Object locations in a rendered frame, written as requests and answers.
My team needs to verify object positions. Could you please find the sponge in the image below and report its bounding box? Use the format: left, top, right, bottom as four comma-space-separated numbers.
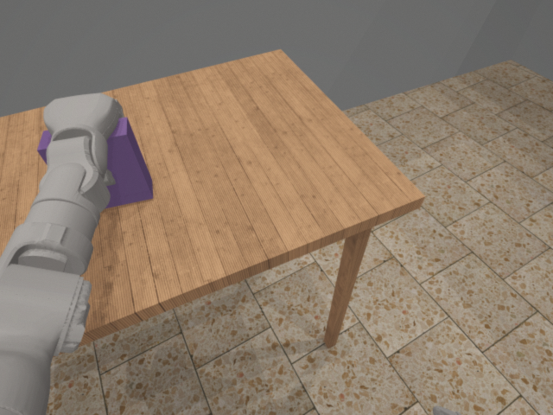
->
37, 117, 153, 208

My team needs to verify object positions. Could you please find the left robot forearm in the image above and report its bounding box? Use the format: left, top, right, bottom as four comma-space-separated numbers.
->
0, 124, 111, 277

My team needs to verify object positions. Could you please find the left robot upper arm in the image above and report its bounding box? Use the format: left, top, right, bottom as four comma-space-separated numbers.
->
0, 264, 92, 415

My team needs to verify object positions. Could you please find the robot left hand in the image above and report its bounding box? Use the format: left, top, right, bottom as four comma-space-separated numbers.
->
43, 93, 124, 186

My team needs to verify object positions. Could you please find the table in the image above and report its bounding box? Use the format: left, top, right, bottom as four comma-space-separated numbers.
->
0, 49, 425, 358

